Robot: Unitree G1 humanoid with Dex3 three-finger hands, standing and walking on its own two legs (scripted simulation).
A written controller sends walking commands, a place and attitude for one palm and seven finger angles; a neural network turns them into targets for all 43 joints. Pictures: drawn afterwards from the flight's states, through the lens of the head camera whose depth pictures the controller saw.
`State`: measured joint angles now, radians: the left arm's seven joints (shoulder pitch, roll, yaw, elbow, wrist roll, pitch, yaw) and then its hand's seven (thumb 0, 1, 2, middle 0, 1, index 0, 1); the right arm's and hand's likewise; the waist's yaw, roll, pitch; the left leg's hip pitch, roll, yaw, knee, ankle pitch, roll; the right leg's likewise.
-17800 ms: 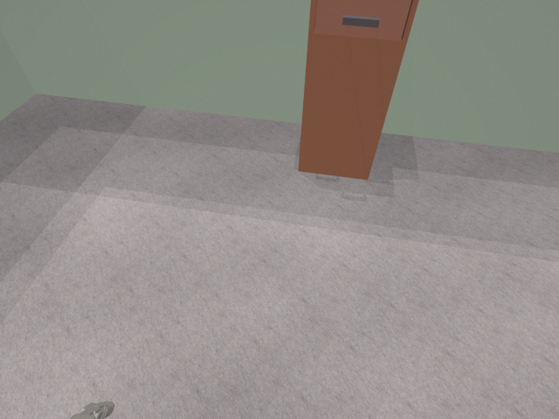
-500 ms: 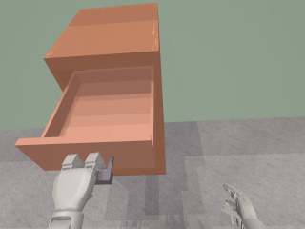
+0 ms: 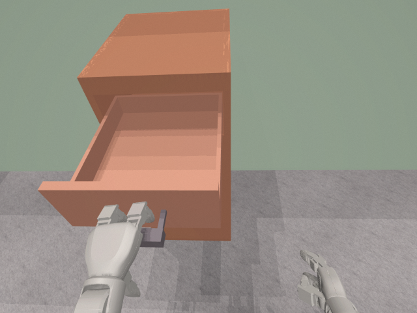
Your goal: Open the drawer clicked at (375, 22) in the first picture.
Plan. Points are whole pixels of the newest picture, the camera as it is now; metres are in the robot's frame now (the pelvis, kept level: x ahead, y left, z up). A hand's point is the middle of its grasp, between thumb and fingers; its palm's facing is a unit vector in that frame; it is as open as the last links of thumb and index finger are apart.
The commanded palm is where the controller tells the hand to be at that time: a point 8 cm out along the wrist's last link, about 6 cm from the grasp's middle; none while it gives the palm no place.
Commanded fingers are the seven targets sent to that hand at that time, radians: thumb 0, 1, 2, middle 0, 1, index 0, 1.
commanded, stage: lift the hand off the handle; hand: left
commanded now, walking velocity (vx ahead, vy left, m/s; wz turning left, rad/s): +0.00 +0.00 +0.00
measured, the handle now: (131, 226) +0.25 +0.19 +0.05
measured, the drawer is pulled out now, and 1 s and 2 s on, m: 0.30 0.29 0.29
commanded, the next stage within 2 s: draw the hand back to the body in 1.58 s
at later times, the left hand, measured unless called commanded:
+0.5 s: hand (133, 243) +0.22 +0.18 +0.04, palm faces +0.06 -0.13 -0.99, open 13.4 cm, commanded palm +0.19 +0.17 +0.11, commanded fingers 0.00 -0.50 0.30 -0.30 -1.20 -0.30 -1.20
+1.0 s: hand (125, 219) +0.23 +0.17 +0.12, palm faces +0.16 -0.13 -0.98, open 13.5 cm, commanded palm +0.18 +0.17 +0.18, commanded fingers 0.00 -0.50 0.30 -0.30 -1.20 -0.30 -1.20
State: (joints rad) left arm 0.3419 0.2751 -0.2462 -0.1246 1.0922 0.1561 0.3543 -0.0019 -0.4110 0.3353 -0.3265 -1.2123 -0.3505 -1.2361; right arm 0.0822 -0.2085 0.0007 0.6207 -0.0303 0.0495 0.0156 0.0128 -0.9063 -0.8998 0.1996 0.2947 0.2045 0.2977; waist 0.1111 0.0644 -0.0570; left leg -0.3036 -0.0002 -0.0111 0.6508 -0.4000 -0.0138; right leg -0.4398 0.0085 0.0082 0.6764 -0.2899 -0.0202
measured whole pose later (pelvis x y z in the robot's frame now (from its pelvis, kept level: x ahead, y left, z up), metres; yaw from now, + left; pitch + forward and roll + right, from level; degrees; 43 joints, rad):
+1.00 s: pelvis +0.00 -0.01 +0.02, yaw +0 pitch -2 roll +1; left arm 0.25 0.37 -0.25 -0.35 0.99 0.22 0.15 0.00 -0.49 0.30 -0.42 -1.25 -0.37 -1.23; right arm 0.04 -0.23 0.02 0.64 0.00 0.09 0.02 0.01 -0.91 -0.90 0.20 0.29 0.20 0.30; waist 0.13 0.12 -0.02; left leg -0.11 0.01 -0.02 0.46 -0.31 -0.02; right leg -0.25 0.02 0.00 0.50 -0.22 -0.03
